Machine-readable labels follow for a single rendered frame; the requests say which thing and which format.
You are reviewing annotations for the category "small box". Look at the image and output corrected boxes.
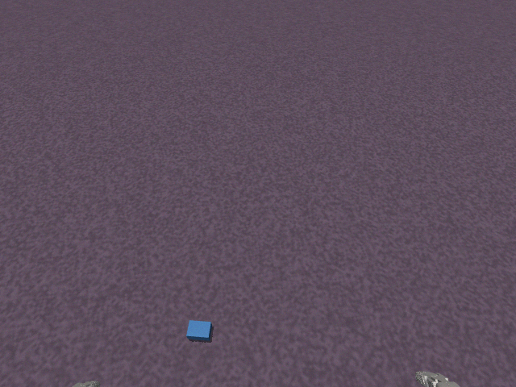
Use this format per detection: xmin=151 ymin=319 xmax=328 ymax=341
xmin=186 ymin=320 xmax=212 ymax=341

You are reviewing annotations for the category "right robot hand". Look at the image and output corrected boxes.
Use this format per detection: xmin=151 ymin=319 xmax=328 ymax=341
xmin=415 ymin=371 xmax=459 ymax=387

